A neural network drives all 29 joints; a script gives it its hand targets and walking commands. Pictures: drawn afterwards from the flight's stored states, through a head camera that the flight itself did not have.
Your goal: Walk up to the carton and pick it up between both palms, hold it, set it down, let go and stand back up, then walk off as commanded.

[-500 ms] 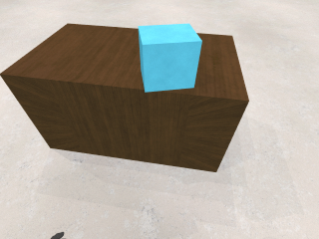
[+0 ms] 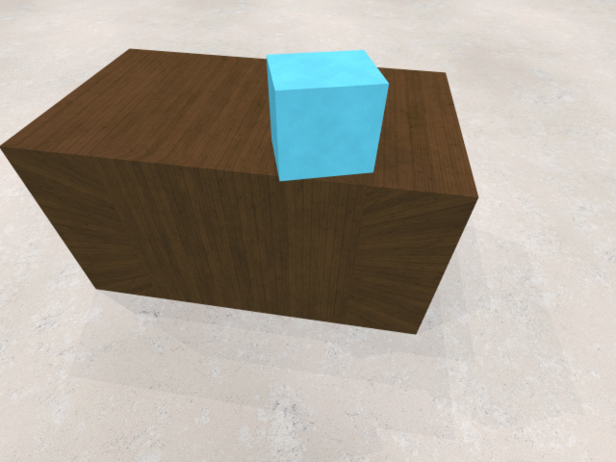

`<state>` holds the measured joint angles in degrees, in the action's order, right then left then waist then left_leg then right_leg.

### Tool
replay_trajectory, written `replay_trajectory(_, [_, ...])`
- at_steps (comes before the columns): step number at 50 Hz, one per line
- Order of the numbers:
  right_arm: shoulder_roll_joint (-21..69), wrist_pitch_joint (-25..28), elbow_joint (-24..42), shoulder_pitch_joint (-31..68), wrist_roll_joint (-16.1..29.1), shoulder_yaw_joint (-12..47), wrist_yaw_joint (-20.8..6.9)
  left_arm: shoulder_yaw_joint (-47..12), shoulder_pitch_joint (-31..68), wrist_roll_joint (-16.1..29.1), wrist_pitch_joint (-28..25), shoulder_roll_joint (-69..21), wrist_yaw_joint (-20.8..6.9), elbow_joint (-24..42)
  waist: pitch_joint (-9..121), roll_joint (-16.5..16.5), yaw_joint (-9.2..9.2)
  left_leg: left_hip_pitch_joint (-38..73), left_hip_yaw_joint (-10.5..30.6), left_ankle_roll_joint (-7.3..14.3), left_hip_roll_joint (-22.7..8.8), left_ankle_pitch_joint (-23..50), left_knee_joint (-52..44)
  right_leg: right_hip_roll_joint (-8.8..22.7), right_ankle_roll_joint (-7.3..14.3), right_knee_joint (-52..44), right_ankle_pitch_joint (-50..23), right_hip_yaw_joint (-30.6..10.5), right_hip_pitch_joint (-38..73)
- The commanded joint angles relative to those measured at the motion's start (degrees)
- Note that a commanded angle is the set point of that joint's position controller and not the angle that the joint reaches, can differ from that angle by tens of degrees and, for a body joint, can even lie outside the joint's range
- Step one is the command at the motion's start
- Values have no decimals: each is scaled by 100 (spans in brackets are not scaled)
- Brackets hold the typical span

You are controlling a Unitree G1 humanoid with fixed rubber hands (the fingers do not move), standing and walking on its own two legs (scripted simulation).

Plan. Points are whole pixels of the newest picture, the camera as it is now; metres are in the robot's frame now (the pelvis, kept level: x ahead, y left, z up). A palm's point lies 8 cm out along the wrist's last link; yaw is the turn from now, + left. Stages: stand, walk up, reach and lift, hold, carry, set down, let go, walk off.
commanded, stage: walk up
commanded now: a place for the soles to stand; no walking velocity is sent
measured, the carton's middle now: (321, 115) +0.91 +0.00 +0.01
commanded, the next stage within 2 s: none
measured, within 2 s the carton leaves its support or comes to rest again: neither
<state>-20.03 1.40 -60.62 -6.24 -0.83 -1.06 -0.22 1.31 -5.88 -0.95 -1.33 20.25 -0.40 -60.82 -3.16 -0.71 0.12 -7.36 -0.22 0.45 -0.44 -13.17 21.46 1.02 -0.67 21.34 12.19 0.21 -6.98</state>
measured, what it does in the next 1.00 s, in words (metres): walks ahead: right foot, then left foot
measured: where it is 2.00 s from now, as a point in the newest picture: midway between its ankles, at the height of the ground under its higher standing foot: (289, 381)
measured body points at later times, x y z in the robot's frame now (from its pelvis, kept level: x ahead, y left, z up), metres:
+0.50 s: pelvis +0.10 -0.05 -0.01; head +0.10 -0.09 +0.44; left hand +0.14 +0.29 -0.08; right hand +0.19 -0.38 -0.14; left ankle +0.20 +0.10 -0.68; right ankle +0.09 -0.16 -0.75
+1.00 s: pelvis +0.30 +0.01 -0.02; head +0.33 +0.02 +0.43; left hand +0.39 +0.34 -0.12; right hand +0.38 -0.31 -0.11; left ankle +0.33 +0.13 -0.75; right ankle +0.33 -0.12 -0.70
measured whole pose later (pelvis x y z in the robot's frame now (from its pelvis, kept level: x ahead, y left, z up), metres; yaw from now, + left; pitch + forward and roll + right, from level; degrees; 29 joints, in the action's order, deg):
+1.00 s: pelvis +0.30 +0.01 -0.02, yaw -2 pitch -3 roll +2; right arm -23.3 3.9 -42.1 -15.9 -0.3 -3.8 -3.2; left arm 3.6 -18.9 0.7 -4.6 25.8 -1.3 -43.3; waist -6.9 2.9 -1.1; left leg -13.7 -6.6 1.2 -0.9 -15.5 32.6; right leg 3.2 1.7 58.7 21.7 -1.6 -27.8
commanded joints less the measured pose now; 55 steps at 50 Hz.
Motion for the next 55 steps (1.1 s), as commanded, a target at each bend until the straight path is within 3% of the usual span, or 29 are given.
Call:
replay_trajectory(1, [-1768, 132, 506, -400, -150, -599, -159, 418, -63, -39, -123, 1370, -167, 675, -145, -622, -305, 584, 1439, 819, -999, -3601, -824, 36, 328, 891, 2254, -106, -2211])
replay_trajectory(2, [-1820, 136, 466, -645, -127, -659, -165, 367, 245, -67, -140, 1266, -201, 787, -235, -1026, -452, 720, 2168, 1110, -1575, -3588, -1355, -91, 257, 1936, 1732, 160, -2598])
replay_trajectory(3, [-1994, 185, 554, -874, -117, -710, -168, 354, 327, -146, -190, 1376, -174, 975, -459, -897, -617, 881, 2683, 1516, -2150, -2794, -1334, 152, 336, 2408, 1873, -188, -3187])
replay_trajectory(4, [-1991, 211, 621, -883, -93, -727, -164, 362, 192, -105, -248, 1376, -156, 1004, -495, -654, -530, 817, 2773, 1687, -2263, -2410, -1347, 328, 372, 2708, 1774, -402, -3189])
replay_trajectory(7, [-1870, 208, 1036, -484, -82, -729, -228, 403, -149, -19, -296, 1383, -284, 1140, -155, -605, -325, 459, 1675, 1362, -1681, -2062, -1252, 418, 282, 2208, 1541, -172, -2353])
replay_trajectory(10, [-1768, 168, 1439, 403, -80, -734, -326, 583, -1167, 50, -311, 1379, -330, 927, -22, -949, 390, -1186, 473, 908, -1083, -1662, -532, 336, 318, 988, 409, 115, -64])
replay_trajectory(11, [-1541, 107, 1612, 641, -71, -665, -326, 690, -1972, 53, -339, 1424, -264, 690, 194, -431, 796, -1605, 132, 753, -752, -1539, 690, 165, 272, 379, -52, 172, 939])
replay_trajectory(12, [-1123, 81, 1680, 313, -125, -554, -304, 808, -2673, -40, -375, 1771, -141, 493, 387, 1028, 1049, -2576, -382, 538, -176, -1322, 2538, 150, 205, 132, 337, -74, 2033])
replay_trajectory(13, [-855, 56, 1717, -104, -114, -450, -307, 927, -2951, -135, -413, 2221, -24, 621, 251, 1876, 1072, -3665, 169, 224, 497, -2245, 4080, 1143, 280, -379, 1895, -2031, 1929])
replay_trajectory(14, [-1123, -29, 1691, -489, -83, -491, -302, 955, -2055, -107, -397, 2388, 8, 990, 86, 1298, 521, -3665, 773, 129, 453, -1956, 4487, 2271, 682, -1735, 4121, -4206, 817])
replay_trajectory(15, [-1601, -62, 1585, -528, -121, -606, -306, 911, -1255, -41, -372, 2487, 2, 1261, -378, 914, 241, -3440, 1026, 232, 14, -1653, 4478, 2602, 1105, -1887, 5027, -4288, -165])
replay_trajectory(16, [-1803, -28, 1564, -477, -129, -642, -356, 854, -964, 13, -421, 2340, -34, 1456, -667, 671, 134, -3401, 972, 217, -181, -1357, 4483, 2465, 1404, -1704, 4443, -3802, -337])
replay_trajectory(18, [-1688, 29, 1413, -912, -52, -636, -357, 748, -945, 25, -540, 1871, -6, 1452, -633, 464, 34, -3011, 1168, 156, -256, -774, 4137, 1754, 1088, -1353, 2441, -2429, -103])
replay_trajectory(20, [-1640, 12, 1320, -1210, 11, -633, -392, 751, -1029, 17, -589, 1844, -6, 1518, -554, 639, -56, -2785, 1046, 25, -287, -279, 3876, 1425, 990, -1262, 1702, -1603, -360])
replay_trajectory(25, [-1562, -26, 1623, -738, -48, -615, -527, 814, -1098, 24, -624, 1925, 15, 1676, -649, 877, 37, -3102, 670, -201, -408, 271, 3057, 1409, 1334, -1229, 1547, -974, -250])
replay_trajectory(27, [-1574, -11, 1821, -331, -67, -598, -542, 829, -1479, 64, -639, 1927, 9, 1649, -633, 572, 234, -3192, 600, -162, -525, 355, 2692, 1443, 1315, -1167, 1376, -928, -52])
replay_trajectory(31, [-1463, 52, 1998, 48, -83, -587, -572, 808, -1547, 74, -624, 2026, 1, 1738, -463, 599, 251, -2747, 180, 69, -662, 236, 1715, 1539, 1251, -646, -858, -469, 363])
replay_trajectory(35, [-1405, 135, 1895, -463, -34, -673, -565, 703, -1511, 35, -558, 1983, 39, 1887, -93, 571, -68, -1094, -309, 337, -291, 341, 1103, 1356, 1005, 403, -2232, -29, -16])
replay_trajectory(36, [-1498, 171, 1766, -924, -83, -722, -531, 668, -1633, 52, -524, 1896, 45, 1902, 289, 208, -276, -309, -412, 376, -87, 510, 970, 1134, 898, 1307, -2513, 205, -172])
replay_trajectory(37, [-1711, 212, 1613, -1556, -160, -816, -455, 550, -1795, 43, -496, 1636, 50, 1950, 785, -474, -535, 785, -295, 572, -22, 211, 1048, 852, 757, 2582, -2377, 310, -759])
replay_trajectory(38, [-2122, 243, 1602, -2176, -273, -980, -388, 418, -2080, 85, -476, 1290, 32, 2030, 1270, -1477, -751, 1634, 1077, 843, -925, -904, 652, 320, 555, 4180, -1167, 521, -1657])
replay_trajectory(39, [-2405, 251, 1798, -1995, -148, -1038, -354, 454, -2239, 162, -462, 1221, 20, 2122, 1173, -1975, -562, 1892, 3748, 1448, -2189, -1438, -360, -533, 379, 4797, 1872, 163, -2857])
replay_trajectory(40, [-2326, 237, 1853, -1678, 82, -976, -379, 539, -1842, 87, -425, 1841, 100, 2078, 886, -1245, -571, 1446, 3942, 1847, -2418, -983, -488, -200, 410, 5240, 2110, -376, -3054])
replay_trajectory(43, [-1890, 274, 2064, -1229, 166, -816, -228, 521, -1693, 169, -466, 1669, 45, 2003, 72, -461, -281, -7, 1849, 1481, -1893, 545, -291, 225, 440, 5086, 1402, -609, -2628])
replay_trajectory(45, [-1762, 334, 2126, -1016, 146, -694, -209, 520, -2064, 207, -406, 1552, -31, 1897, -4, -552, -17, -732, 882, 1201, -1468, 988, -349, 256, 328, 4548, 939, -521, -2000])
replay_trajectory(47, [-1785, 369, 2171, -986, 50, -674, -230, 519, -1961, 196, -381, 1474, -68, 1956, -115, -944, -87, -503, 631, 1318, -1457, 966, -277, 402, 221, 3896, 808, -381, -2297])
replay_trajectory(51, [-1803, 342, 2349, -1065, -10, -705, -280, 530, -1548, 94, -451, 1465, -114, 2124, -64, -963, -206, -581, 480, 1500, -1760, 962, -175, 557, 230, 2222, 624, -77, -1886])
replay_trajectory(53, [-1791, 284, 2513, -818, -2, -695, -308, 573, -1745, 62, -499, 1429, -130, 2011, 120, -916, -18, -1020, 276, 1284, -1544, 396, 267, 276, 290, 1607, 365, 208, -930])
replay_trajectory(55, [-1617, 199, 2615, -621, 7, -626, -329, 703, -2350, 8, -515, 1572, -73, 1710, 284, -369, 353, -1997, -88, 992, -1239, -782, 1046, 28, 356, 1491, -413, 429, 364])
